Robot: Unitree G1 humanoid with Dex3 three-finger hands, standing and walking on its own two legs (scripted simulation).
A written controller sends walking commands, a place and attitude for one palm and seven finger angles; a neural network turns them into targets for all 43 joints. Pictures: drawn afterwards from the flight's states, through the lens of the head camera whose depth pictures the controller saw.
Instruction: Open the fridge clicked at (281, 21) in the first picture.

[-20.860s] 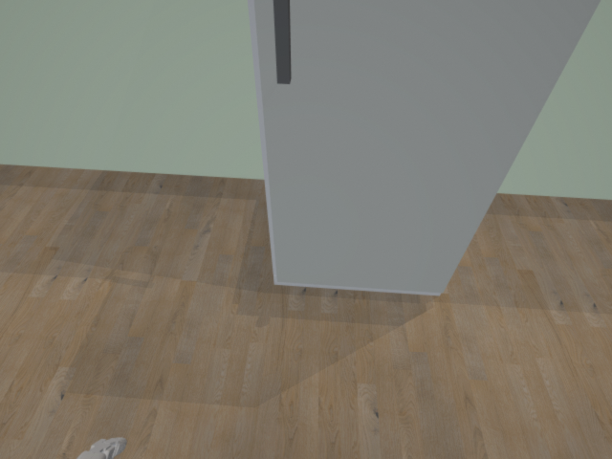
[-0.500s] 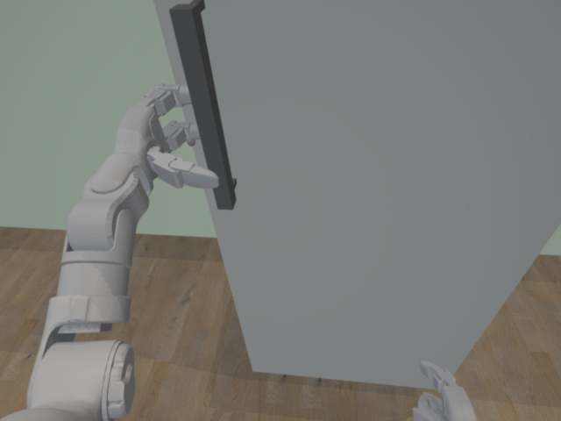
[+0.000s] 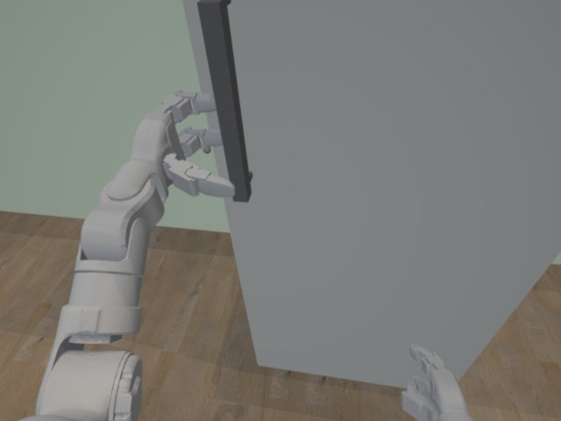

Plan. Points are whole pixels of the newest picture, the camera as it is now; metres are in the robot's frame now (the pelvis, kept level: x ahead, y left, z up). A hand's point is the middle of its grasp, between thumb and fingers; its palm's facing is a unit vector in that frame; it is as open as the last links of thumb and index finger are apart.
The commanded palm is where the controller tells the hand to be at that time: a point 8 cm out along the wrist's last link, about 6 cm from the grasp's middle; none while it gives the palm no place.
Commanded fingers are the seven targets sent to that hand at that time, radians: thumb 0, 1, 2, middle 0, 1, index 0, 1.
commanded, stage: slide the fingers in behind the handle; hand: left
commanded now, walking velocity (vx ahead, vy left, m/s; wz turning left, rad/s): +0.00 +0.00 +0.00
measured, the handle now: (234, 111) +0.45 +0.10 +0.26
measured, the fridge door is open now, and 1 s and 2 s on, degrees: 0 0 0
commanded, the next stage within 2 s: move the hooked fingers beside the handle in 0.16 s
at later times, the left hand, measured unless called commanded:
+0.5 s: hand (208, 151) +0.37 +0.12 +0.25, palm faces -0.06 -1.00 -0.02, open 14.1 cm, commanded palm +0.35 +0.16 +0.25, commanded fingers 0.00 -0.50 0.30 -0.30 -1.20 -0.30 -1.20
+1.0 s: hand (206, 146) +0.38 +0.13 +0.25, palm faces -0.07 -1.00 -0.03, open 14.0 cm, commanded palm +0.36 +0.18 +0.25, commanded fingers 0.00 -0.50 0.30 -0.30 -1.20 -0.30 -1.20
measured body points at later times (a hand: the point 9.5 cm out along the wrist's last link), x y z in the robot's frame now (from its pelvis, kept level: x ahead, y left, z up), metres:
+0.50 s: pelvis +0.00 +0.01 +0.00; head -0.03 -0.01 +0.45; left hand +0.37 +0.18 +0.25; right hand +0.19 -0.21 -0.09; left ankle +0.01 +0.12 -0.74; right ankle -0.03 -0.10 -0.74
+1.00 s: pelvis +0.01 +0.00 +0.00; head -0.02 -0.02 +0.45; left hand +0.38 +0.18 +0.25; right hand +0.18 -0.23 -0.09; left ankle +0.01 +0.12 -0.74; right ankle -0.03 -0.10 -0.74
